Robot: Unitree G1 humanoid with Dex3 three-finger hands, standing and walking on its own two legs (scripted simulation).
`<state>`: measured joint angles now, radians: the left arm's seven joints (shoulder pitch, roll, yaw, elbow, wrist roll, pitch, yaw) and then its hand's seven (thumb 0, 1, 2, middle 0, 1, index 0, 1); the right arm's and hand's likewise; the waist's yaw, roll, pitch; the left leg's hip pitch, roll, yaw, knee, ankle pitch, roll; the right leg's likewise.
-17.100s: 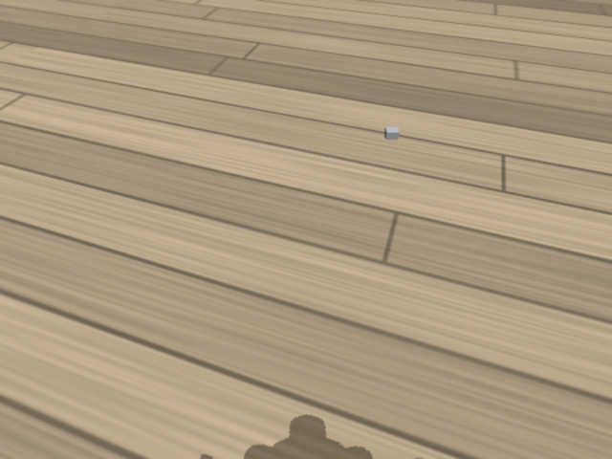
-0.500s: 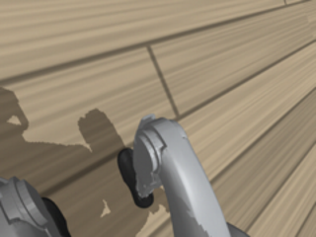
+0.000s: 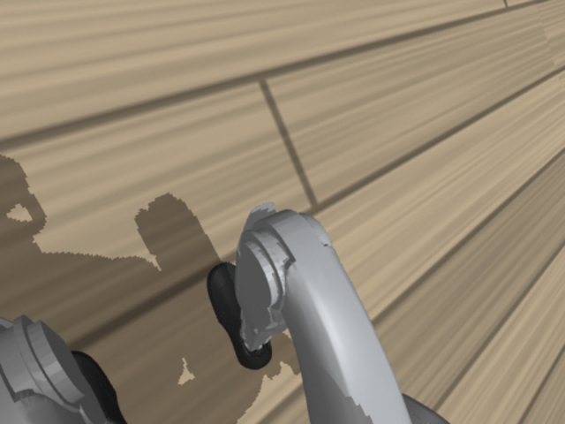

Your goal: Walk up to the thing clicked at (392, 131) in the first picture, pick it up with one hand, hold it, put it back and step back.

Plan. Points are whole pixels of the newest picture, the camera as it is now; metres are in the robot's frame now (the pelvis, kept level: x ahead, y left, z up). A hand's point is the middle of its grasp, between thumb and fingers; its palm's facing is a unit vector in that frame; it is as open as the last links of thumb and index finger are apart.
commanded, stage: close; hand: left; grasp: from above
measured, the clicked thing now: out of the picture +0.46 +0.31 -0.29
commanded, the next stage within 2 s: settle in 0.06 s
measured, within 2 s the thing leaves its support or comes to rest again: leaves its support in 0.44 s
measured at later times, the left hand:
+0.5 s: hand out of the picture +0.46 +0.31 -0.25, palm faces -0.33 -0.30 -0.89, open 8.6 cm
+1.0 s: hand out of the picture +0.45 +0.31 -0.17, palm faces -0.35 -0.25 -0.90, open 8.6 cm
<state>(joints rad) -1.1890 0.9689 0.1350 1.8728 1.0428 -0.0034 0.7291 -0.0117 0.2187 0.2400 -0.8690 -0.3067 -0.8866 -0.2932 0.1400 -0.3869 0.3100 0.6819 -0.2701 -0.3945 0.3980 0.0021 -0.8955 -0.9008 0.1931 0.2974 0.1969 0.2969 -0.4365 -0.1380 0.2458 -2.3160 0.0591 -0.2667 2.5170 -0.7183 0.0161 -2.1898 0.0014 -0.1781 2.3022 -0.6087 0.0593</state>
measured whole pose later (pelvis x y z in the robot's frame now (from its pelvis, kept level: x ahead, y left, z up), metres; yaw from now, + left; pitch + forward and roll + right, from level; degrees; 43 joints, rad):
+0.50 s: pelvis +0.00 +0.00 +0.00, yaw +0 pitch +29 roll -15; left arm -1.16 0.93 0.18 1.78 1.06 0.02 0.67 -0.01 0.18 0.26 -0.92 -0.30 -0.93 -0.26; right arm 0.17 -0.37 0.28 0.70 -0.25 -0.36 0.39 0.00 -0.91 -0.90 0.19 0.30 0.20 0.30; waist -0.42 -0.12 0.20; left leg -2.32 0.06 -0.26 2.50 -0.72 0.01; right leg -2.21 0.00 -0.17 2.29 -0.61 0.05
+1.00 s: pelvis +0.01 -0.01 +0.01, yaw +6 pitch +33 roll -9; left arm -1.08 0.70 0.15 1.64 1.06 0.07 0.52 -0.02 0.19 0.26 -0.91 -0.30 -0.92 -0.28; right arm 0.20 -0.33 0.11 0.79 -0.18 -0.27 0.33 0.00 -0.90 -0.90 0.19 0.30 0.20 0.30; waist -0.32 0.00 0.00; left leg -2.32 0.05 -0.15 2.42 -0.69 0.00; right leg -2.26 -0.03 -0.09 2.30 -0.62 0.03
